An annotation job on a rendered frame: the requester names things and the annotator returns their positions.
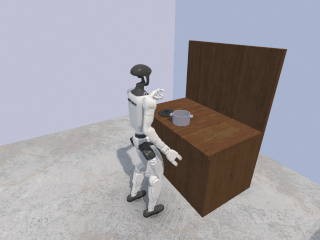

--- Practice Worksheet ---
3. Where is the left robot hand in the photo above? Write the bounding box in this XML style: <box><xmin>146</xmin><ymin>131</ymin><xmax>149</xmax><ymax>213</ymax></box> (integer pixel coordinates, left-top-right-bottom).
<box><xmin>150</xmin><ymin>88</ymin><xmax>165</xmax><ymax>101</ymax></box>

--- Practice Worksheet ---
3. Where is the right robot hand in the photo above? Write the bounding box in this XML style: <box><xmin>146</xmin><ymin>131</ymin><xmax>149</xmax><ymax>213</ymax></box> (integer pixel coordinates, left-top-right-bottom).
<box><xmin>166</xmin><ymin>149</ymin><xmax>182</xmax><ymax>166</ymax></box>

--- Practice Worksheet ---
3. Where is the table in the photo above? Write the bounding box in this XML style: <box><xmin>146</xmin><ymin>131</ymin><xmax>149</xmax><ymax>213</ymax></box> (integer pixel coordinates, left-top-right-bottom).
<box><xmin>149</xmin><ymin>40</ymin><xmax>287</xmax><ymax>218</ymax></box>

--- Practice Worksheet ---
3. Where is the robot right upper arm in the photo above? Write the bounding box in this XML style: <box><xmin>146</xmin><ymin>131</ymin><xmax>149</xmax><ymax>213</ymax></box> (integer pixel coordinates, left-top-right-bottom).
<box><xmin>142</xmin><ymin>96</ymin><xmax>157</xmax><ymax>136</ymax></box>

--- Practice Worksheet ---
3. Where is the robot left upper arm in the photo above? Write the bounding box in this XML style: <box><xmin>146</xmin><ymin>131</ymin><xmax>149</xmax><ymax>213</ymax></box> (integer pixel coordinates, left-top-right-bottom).
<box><xmin>127</xmin><ymin>87</ymin><xmax>135</xmax><ymax>95</ymax></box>

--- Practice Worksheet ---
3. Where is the pot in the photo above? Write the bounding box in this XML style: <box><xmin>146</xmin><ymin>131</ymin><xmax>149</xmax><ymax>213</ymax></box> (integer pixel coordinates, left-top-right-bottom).
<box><xmin>170</xmin><ymin>110</ymin><xmax>193</xmax><ymax>127</ymax></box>

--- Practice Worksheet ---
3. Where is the robot right forearm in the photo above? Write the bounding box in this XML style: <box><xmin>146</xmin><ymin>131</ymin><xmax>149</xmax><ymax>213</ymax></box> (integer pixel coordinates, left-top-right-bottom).
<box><xmin>147</xmin><ymin>128</ymin><xmax>171</xmax><ymax>155</ymax></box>

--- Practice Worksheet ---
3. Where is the right robot foot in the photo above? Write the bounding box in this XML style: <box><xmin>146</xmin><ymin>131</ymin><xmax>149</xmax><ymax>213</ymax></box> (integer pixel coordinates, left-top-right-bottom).
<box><xmin>143</xmin><ymin>204</ymin><xmax>164</xmax><ymax>218</ymax></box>

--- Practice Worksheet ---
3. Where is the humanoid robot head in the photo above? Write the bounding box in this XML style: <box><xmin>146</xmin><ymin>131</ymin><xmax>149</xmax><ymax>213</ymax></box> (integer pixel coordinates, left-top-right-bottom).
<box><xmin>130</xmin><ymin>64</ymin><xmax>152</xmax><ymax>97</ymax></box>

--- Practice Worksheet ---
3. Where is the lid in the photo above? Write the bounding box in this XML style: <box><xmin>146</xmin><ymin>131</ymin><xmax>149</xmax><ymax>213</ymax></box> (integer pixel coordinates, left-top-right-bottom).
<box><xmin>158</xmin><ymin>109</ymin><xmax>174</xmax><ymax>117</ymax></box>

